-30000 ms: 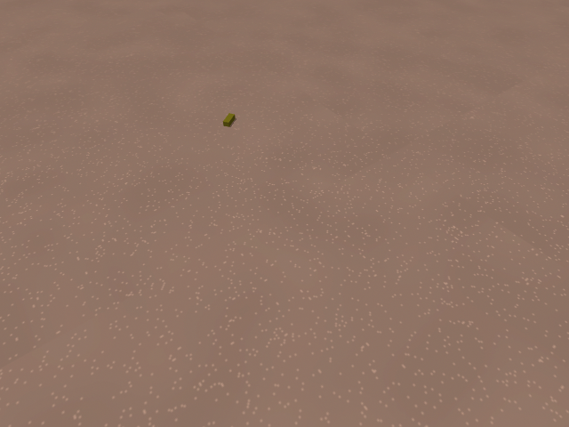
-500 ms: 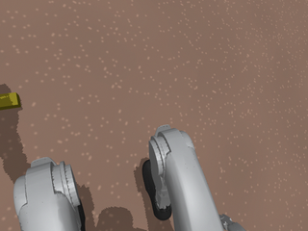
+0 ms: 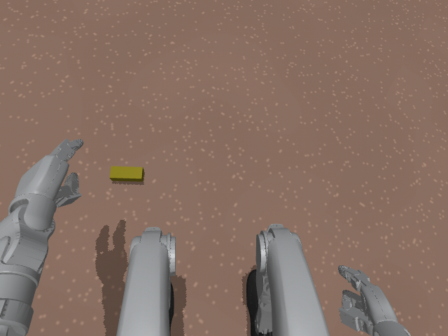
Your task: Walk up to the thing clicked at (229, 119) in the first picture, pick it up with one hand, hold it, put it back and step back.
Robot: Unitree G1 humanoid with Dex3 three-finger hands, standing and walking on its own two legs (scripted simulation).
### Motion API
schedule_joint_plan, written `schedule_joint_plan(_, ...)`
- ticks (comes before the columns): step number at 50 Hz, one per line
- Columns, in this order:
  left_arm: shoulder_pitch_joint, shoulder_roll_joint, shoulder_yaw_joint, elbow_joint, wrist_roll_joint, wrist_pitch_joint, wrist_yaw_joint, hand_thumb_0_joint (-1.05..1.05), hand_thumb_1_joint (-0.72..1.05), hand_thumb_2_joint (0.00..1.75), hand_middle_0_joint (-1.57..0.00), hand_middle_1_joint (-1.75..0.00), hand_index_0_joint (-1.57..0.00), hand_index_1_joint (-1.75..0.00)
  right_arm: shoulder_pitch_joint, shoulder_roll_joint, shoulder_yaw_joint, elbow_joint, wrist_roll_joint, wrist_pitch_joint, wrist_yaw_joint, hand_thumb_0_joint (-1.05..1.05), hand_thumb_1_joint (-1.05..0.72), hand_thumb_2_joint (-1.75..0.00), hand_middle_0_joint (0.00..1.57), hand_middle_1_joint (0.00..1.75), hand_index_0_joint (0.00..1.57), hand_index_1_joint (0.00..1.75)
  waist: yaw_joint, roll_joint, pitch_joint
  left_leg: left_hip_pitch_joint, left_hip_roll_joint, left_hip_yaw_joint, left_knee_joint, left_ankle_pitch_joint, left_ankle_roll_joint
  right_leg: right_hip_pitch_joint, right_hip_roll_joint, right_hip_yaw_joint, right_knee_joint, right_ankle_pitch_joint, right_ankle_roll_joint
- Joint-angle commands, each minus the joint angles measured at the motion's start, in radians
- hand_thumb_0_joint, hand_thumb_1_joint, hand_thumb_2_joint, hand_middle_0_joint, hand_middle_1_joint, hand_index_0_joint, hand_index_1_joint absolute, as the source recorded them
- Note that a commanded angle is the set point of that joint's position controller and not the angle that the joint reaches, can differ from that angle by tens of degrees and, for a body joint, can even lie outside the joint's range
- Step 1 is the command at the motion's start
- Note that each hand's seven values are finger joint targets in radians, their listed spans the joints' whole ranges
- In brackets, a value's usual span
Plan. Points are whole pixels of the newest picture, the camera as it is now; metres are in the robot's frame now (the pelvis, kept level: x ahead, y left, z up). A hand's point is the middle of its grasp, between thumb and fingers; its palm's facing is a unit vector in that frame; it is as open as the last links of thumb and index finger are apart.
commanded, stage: home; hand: left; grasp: from above
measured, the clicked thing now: (127, 174) +0.52 +0.25 -0.44
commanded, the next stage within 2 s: none
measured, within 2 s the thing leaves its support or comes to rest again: neither
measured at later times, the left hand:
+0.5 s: hand (54, 242) +0.26 +0.19 +0.11, palm faces +0.11 -0.96 -0.27, open 7.4 cm
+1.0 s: hand out of the picture +0.21 +0.18 +0.21, palm faces +0.15 -0.97 -0.20, open 7.4 cm
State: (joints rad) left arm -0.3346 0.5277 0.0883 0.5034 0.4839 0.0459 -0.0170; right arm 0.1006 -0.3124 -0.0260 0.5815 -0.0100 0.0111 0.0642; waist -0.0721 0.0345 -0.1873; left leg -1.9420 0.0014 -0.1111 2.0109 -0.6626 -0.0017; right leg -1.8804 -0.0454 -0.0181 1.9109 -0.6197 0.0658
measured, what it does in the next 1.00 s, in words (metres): rises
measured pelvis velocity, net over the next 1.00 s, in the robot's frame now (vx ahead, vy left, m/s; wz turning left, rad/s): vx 0.07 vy -0.01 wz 0.09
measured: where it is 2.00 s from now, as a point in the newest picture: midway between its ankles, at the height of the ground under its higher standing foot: (211, 329)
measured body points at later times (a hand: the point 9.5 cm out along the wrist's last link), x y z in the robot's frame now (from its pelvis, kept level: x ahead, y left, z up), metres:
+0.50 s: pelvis +0.04 -0.02 +0.18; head +0.12 +0.00 +0.63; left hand +0.26 +0.24 +0.13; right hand +0.21 -0.25 +0.09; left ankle +0.08 +0.12 -0.43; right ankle +0.10 -0.16 -0.43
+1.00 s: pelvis +0.07 -0.01 +0.26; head +0.08 -0.01 +0.71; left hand +0.20 +0.23 +0.23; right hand +0.26 -0.24 +0.20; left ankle +0.08 +0.12 -0.43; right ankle +0.10 -0.16 -0.43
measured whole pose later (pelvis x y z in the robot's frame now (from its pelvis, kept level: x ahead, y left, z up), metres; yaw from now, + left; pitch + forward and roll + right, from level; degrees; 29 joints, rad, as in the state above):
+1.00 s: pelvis +0.07 -0.01 +0.26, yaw +5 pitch +9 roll -3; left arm 0.50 0.21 0.04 -0.12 -0.05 0.47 0.02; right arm 0.27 -0.22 0.04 0.52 0.01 -0.25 -0.19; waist -0.03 0.05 -0.17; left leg -0.70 0.04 -0.07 1.01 -0.48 -0.03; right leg -0.66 -0.04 -0.06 0.93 -0.44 0.04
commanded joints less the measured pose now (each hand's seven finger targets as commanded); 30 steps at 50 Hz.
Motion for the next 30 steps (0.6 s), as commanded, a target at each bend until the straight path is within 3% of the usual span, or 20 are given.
schedule_joint_plan(1, -0.097, 0.127, 0.053, -0.243, -0.108, 0.037, 0.041, 0.00, 0.90, 0.90, -0.20, -0.30, -0.20, -0.30, 0.095, -0.150, -0.062, -0.094, 0.022, -0.045, -0.040, 0.00, -0.90, -0.90, 0.20, 0.30, 0.20, 0.30, -0.026, 0.167, -0.489, 0.591, 0.008, -0.027, -0.467, 0.020, 0.015, 0.327, 0.036, -0.063, -0.282, 0.081, -0.090)
schedule_joint_plan(2, -0.102, 0.123, 0.054, -0.299, -0.135, 0.051, 0.044, 0.00, 0.90, 0.90, -0.20, -0.30, -0.20, -0.30, 0.080, -0.152, -0.060, -0.104, 0.027, -0.052, -0.046, 0.00, -0.90, -0.90, 0.20, 0.30, 0.20, 0.30, -0.020, 0.175, -0.500, 0.627, 0.008, -0.043, -0.494, 0.003, 0.014, 0.345, 0.035, -0.063, -0.297, 0.077, -0.088)
schedule_joint_plan(4, -0.032, 0.070, 0.037, -0.317, -0.189, 0.086, 0.052, 0.00, 0.90, 0.90, -0.20, -0.30, -0.20, -0.30, 0.059, -0.131, -0.055, -0.119, 0.033, -0.065, -0.058, 0.00, -0.90, -0.90, 0.20, 0.30, 0.20, 0.30, -0.031, 0.154, -0.482, 0.658, 0.007, -0.015, -0.520, 0.030, 0.015, 0.410, 0.035, -0.054, -0.359, 0.080, -0.089)
schedule_joint_plan(6, 0.000, 0.066, 0.046, -0.395, -0.242, 0.112, 0.062, 0.00, 0.90, 0.90, -0.20, -0.30, -0.20, -0.30, 0.042, -0.119, -0.045, -0.140, 0.037, -0.077, -0.073, 0.00, -0.90, -0.90, 0.20, 0.30, 0.20, 0.30, -0.021, 0.146, -0.506, 0.698, 0.006, 0.009, -0.547, 0.043, 0.018, 0.491, 0.038, -0.041, -0.417, 0.078, -0.090)
schedule_joint_plan(7, 0.046, 0.063, 0.059, -0.399, -0.269, 0.129, 0.071, 0.00, 0.90, 0.90, -0.20, -0.30, -0.20, -0.30, 0.041, -0.110, -0.040, -0.146, 0.039, -0.083, -0.082, 0.00, -0.90, -0.90, 0.20, 0.30, 0.20, 0.30, -0.017, 0.121, -0.492, 0.708, 0.003, 0.022, -0.559, 0.043, 0.023, 0.540, 0.039, -0.031, -0.457, 0.073, -0.088)
schedule_joint_plan(9, 0.128, 0.018, 0.040, -0.411, -0.317, 0.160, 0.078, 0.00, 0.90, 0.90, -0.20, -0.30, -0.20, -0.30, 0.027, -0.094, -0.029, -0.150, 0.041, -0.096, -0.096, 0.00, -0.90, -0.90, 0.20, 0.30, 0.20, 0.30, -0.026, 0.093, -0.439, 0.729, 0.000, 0.031, -0.601, 0.044, 0.024, 0.600, 0.038, -0.019, -0.517, 0.070, -0.086)
schedule_joint_plan(11, 0.149, -0.009, 0.031, -0.444, -0.357, 0.183, 0.083, 0.00, 0.90, 0.90, -0.20, -0.30, -0.20, -0.30, 0.025, -0.083, -0.023, -0.153, 0.044, -0.108, -0.112, 0.00, -0.90, -0.90, 0.20, 0.30, 0.20, 0.30, -0.035, 0.101, -0.395, 0.767, 0.003, 0.028, -0.648, 0.043, 0.022, 0.638, 0.039, -0.013, -0.565, 0.066, -0.084)
schedule_joint_plan(13, 0.216, -0.004, 0.060, -0.470, -0.391, 0.215, 0.092, 0.00, 0.90, 0.90, -0.20, -0.30, -0.20, -0.30, 0.029, -0.075, -0.016, -0.163, 0.049, -0.117, -0.125, 0.00, -0.90, -0.90, 0.20, 0.30, 0.20, 0.30, -0.017, 0.090, -0.372, 0.817, 0.005, 0.019, -0.702, 0.023, 0.022, 0.697, 0.038, -0.005, -0.621, 0.049, -0.083)
schedule_joint_plan(19, 0.392, -0.110, 0.054, -0.545, -0.490, 0.295, 0.111, 0.00, 0.90, 0.90, -0.20, -0.30, -0.20, -0.30, 0.072, -0.044, 0.009, -0.168, 0.058, -0.154, -0.174, 0.00, -0.90, -0.90, 0.20, 0.30, 0.20, 0.30, -0.012, 0.047, -0.325, 0.972, 0.008, 0.012, -0.837, 0.144, 0.015, 0.903, 0.045, -0.008, -0.768, 0.160, -0.078)
schedule_joint_plan(23, 0.494, -0.151, 0.056, -0.590, -0.531, 0.321, 0.106, 0.00, 0.90, 0.90, -0.20, -0.30, -0.20, -0.30, 0.096, -0.036, 0.015, -0.165, 0.054, -0.184, -0.211, 0.00, -0.90, -0.90, 0.20, 0.30, 0.20, 0.30, -0.007, 0.061, -0.272, 1.068, 0.011, 0.016, -0.919, 0.233, 0.008, 1.001, 0.048, -0.014, -0.842, 0.234, -0.076)
schedule_joint_plan(30, 0.671, -0.188, 0.040, -0.718, -0.557, 0.354, 0.093, 0.00, 0.90, 0.90, -0.20, -0.30, -0.20, -0.30, 0.142, -0.020, 0.014, -0.193, 0.044, -0.235, -0.250, 0.00, -0.90, -0.90, 0.20, 0.30, 0.20, 0.30, 0.010, 0.040, -0.168, 1.208, 0.002, 0.049, -1.060, 0.291, 0.009, 1.177, 0.058, -0.025, -1.022, 0.277, -0.068)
